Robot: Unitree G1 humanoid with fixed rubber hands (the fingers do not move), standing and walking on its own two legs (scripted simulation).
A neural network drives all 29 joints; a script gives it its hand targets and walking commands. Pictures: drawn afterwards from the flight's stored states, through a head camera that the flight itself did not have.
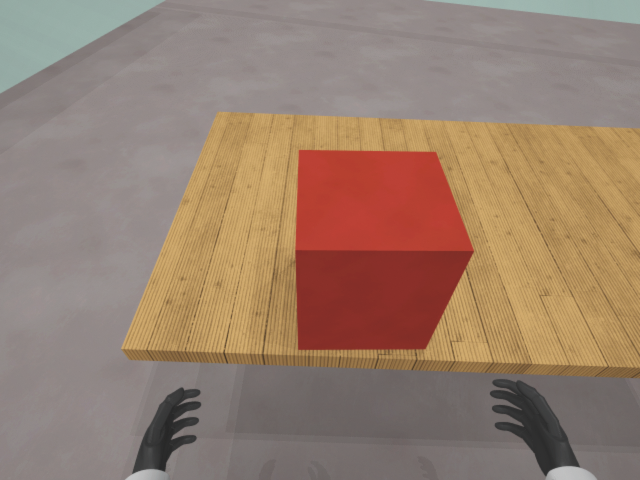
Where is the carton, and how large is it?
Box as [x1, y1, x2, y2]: [295, 150, 473, 349]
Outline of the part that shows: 299,150 295,245 298,349 425,348 473,251 436,153 411,151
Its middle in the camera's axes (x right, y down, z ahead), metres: +0.07 +0.03 +0.61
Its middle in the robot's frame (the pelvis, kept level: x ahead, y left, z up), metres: +0.45 -0.05 +0.01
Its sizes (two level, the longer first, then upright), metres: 0.210 0.200 0.250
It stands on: a table, 0.66 m high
